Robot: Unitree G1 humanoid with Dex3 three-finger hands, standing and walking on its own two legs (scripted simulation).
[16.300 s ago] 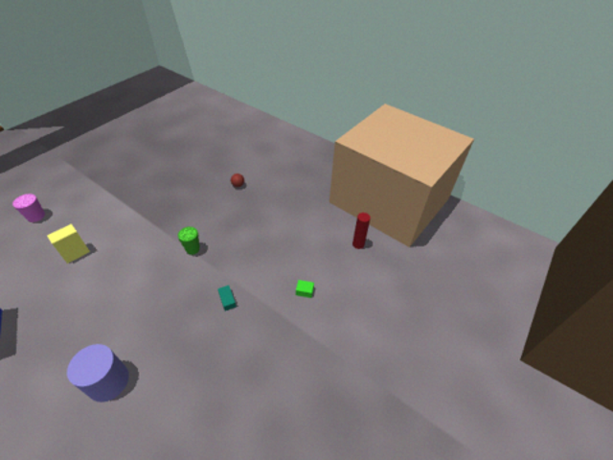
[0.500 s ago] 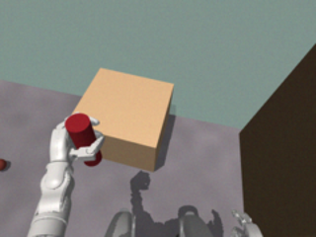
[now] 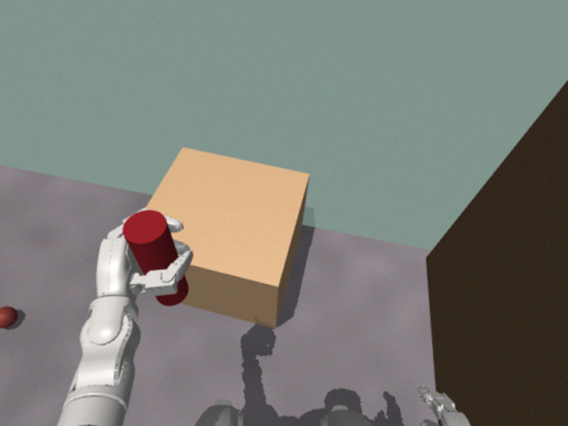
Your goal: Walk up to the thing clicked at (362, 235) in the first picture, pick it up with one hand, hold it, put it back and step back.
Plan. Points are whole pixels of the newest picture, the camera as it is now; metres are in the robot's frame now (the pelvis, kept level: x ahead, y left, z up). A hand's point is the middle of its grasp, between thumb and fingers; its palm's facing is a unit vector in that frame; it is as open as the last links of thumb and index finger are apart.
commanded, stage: lift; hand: left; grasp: from the side
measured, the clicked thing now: (160, 263) +0.34 +0.19 +0.02
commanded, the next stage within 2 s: hold in 0.10 s
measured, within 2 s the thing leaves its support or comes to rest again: neither
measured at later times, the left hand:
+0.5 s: hand (165, 257) +0.33 +0.17 +0.06, palm faces +0.12 -0.99 -0.02, open 7.0 cm
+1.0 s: hand (160, 253) +0.32 +0.17 +0.07, palm faces +0.12 -0.99 -0.02, open 7.0 cm
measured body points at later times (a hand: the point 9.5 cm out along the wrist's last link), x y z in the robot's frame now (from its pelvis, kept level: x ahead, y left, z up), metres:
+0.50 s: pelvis +0.00 +0.00 +0.01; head +0.04 +0.00 +0.46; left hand +0.32 +0.22 +0.06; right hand +0.12 -0.25 -0.10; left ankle +0.02 +0.13 -0.68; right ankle +0.01 -0.14 -0.68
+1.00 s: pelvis -0.01 +0.00 +0.02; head +0.02 +0.01 +0.47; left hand +0.31 +0.22 +0.08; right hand +0.12 -0.24 -0.09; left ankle +0.02 +0.13 -0.68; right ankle +0.01 -0.14 -0.68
